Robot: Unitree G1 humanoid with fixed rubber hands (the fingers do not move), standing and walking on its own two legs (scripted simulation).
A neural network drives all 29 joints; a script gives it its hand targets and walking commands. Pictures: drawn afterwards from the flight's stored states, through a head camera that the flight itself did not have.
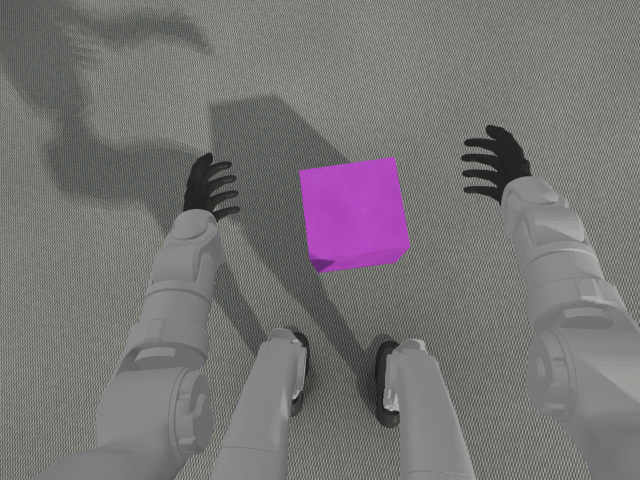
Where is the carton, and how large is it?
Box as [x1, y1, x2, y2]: [299, 157, 409, 272]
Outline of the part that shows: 394,157 299,170 309,258 318,272 395,262 409,247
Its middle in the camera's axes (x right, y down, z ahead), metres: +0.08 -0.04 +0.94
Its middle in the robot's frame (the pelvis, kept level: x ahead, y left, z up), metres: +0.51 +0.01 -0.54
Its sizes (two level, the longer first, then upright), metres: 0.210 0.200 0.250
